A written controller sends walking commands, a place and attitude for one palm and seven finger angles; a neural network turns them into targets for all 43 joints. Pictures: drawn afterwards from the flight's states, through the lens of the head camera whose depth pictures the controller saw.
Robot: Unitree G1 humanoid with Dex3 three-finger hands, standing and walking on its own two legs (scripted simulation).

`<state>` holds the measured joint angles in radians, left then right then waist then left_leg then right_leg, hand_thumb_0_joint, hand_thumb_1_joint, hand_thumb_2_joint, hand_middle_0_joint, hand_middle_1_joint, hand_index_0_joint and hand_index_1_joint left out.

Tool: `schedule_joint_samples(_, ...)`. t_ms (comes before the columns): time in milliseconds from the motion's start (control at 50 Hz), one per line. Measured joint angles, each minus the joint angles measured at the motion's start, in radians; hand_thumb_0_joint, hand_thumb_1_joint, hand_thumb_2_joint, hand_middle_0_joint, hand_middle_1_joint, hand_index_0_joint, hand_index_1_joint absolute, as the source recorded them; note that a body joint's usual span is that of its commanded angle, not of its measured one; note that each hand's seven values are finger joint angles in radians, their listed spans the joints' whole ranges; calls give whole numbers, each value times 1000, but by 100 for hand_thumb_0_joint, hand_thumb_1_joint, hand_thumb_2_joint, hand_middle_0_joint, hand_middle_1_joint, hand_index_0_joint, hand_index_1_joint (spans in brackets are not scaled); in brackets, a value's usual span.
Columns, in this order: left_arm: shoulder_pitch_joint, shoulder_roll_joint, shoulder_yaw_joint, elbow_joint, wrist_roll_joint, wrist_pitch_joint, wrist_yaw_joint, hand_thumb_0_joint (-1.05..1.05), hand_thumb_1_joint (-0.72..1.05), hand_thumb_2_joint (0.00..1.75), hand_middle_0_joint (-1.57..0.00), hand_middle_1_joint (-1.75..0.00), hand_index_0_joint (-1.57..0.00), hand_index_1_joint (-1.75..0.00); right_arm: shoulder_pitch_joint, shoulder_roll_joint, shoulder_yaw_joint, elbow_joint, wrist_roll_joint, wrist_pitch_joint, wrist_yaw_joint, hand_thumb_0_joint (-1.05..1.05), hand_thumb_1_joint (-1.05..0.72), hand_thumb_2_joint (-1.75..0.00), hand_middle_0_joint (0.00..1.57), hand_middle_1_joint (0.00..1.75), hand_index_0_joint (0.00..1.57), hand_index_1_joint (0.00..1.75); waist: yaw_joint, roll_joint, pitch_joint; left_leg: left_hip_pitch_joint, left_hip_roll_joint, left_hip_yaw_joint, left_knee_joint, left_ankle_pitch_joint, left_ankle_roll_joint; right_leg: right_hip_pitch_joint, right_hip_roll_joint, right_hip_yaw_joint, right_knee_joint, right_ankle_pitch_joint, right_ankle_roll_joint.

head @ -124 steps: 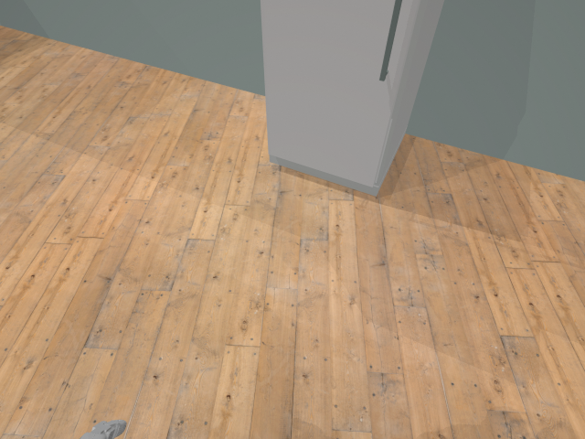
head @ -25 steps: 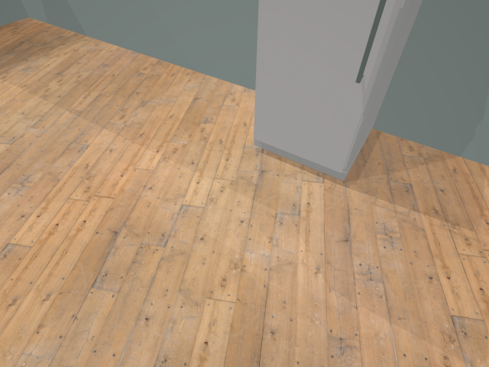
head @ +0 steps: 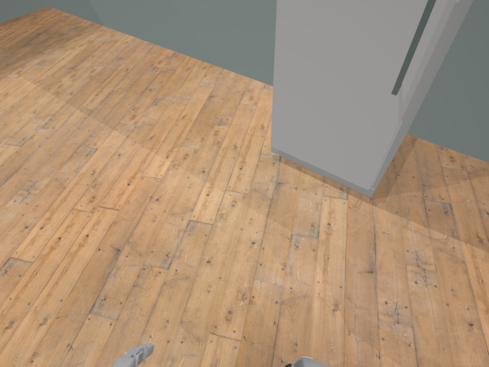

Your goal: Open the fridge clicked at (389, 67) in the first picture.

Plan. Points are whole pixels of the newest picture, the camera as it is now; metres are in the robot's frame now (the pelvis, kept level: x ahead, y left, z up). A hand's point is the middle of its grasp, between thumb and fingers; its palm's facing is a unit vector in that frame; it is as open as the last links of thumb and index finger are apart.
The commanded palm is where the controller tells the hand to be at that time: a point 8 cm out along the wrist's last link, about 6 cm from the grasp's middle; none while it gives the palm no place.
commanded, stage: walk to a spot facing it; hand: right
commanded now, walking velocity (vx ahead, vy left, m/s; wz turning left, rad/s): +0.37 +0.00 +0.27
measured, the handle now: (423, 24) +0.97 -0.49 +0.10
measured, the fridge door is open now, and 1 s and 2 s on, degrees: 0 0 0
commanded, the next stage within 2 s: turn to face it in 0.74 s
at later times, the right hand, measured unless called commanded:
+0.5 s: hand (319, 263) +0.35 -0.15 -0.14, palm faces -0.22 +0.96 -0.19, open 7.4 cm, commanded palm none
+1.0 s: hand (320, 231) +0.45 -0.17 -0.17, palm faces -0.17 +0.97 -0.15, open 7.3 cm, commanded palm none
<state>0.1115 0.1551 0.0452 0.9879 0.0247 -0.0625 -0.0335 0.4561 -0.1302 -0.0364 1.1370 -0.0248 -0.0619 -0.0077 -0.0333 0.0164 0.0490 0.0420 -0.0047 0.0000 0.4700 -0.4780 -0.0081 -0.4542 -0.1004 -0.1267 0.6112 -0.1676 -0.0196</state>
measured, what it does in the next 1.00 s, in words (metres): walks ahead: left foot, then right foot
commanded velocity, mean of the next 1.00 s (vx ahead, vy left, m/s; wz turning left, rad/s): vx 0.27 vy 0.00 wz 0.10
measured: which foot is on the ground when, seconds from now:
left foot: down 0.00-0.02, up 0.04-0.50, down 0.52-0.90, up 0.92-1.00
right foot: down 0.00-0.52, up 0.54-0.86, down 0.88-1.00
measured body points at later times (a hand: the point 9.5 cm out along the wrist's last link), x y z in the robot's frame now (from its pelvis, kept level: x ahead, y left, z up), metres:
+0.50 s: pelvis +0.21 +0.01 +0.01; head +0.24 +0.02 +0.46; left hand +0.08 +0.20 -0.14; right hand +0.37 -0.20 -0.13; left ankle +0.28 +0.14 -0.71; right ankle +0.11 -0.11 -0.72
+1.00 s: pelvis +0.42 +0.01 +0.01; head +0.44 -0.02 +0.46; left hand +0.44 +0.27 -0.12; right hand +0.46 -0.22 -0.16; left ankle +0.31 +0.12 -0.65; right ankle +0.49 -0.07 -0.72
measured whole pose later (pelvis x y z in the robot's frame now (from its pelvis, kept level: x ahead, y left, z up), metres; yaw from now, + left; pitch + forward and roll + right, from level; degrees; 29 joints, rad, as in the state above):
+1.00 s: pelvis +0.42 +0.01 +0.01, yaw +13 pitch -1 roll +2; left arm 0.20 0.17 0.03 1.00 0.03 -0.07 0.01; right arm 0.30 -0.20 -0.05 1.12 -0.02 -0.01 0.00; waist 0.00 0.04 0.04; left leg -0.30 0.04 0.07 1.04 -0.50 -0.02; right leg -0.33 -0.09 -0.17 0.60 -0.25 -0.05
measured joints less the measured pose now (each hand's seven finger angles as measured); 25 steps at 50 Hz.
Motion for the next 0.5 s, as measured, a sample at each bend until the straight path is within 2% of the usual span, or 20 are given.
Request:
schedule_joint_samples(40,-11,-8,-1,-8,8,-18,12,1,91,90,-19,-29,-20,-30,-17,-16,-9,2,7,17,5,0,-90,-90,20,30,21,30,5,19,14,-124,12,-11,331,-32,25,-1,5,-23,75,-28,-22)
schedule_joint_samples(80,2,-19,-5,-5,6,-20,20,0,91,90,-19,-29,-20,-30,-47,-36,-16,-5,7,30,7,0,-90,-90,20,30,20,30,4,34,15,-268,13,-13,630,4,44,37,8,-52,89,-85,-31)
schedule_joint_samples(100,17,-24,-6,1,6,-19,25,0,91,90,-19,-29,-20,-30,-67,-45,-21,-11,3,35,10,0,-90,-90,20,30,20,30,7,37,13,-333,21,0,719,42,47,65,13,-63,68,-95,-31)
schedule_joint_samples(140,55,-33,1,19,2,-23,38,0,91,90,-20,-29,-20,-30,-109,-60,-30,-35,-4,40,16,0,-91,-90,19,30,20,30,11,38,6,-442,41,25,789,109,45,123,23,-80,3,-86,-27)
schedule_joint_samples(220,131,-1,19,53,2,-25,52,-2,95,90,-20,-29,-21,-30,-173,-65,-43,-96,-11,52,24,0,-91,-90,19,30,20,30,18,30,-22,-582,87,50,700,199,25,224,45,-112,-119,-77,-34)
schedule_joint_samples(300,200,16,17,91,4,-18,46,-1,94,90,-20,-29,-20,-30,-230,-59,-46,-132,-13,62,35,0,-91,-90,19,30,20,30,31,19,-29,-621,119,60,524,281,5,316,59,-138,-208,-85,-27)
schedule_joint_samples(420,282,9,10,122,10,-8,40,0,92,90,-19,-29,-20,-30,-302,-49,-39,-146,-12,75,44,0,-91,-90,19,30,20,30,76,-6,-4,-566,119,86,276,290,4,424,45,-175,-244,-150,10)
schedule_joint_samples(500,332,-3,2,141,12,4,36,0,91,90,-19,-29,-20,-30,-332,-49,-31,-157,-13,55,47,0,-91,-90,19,30,20,30,97,-27,14,-460,73,131,123,258,37,457,-6,-195,-151,-254,54)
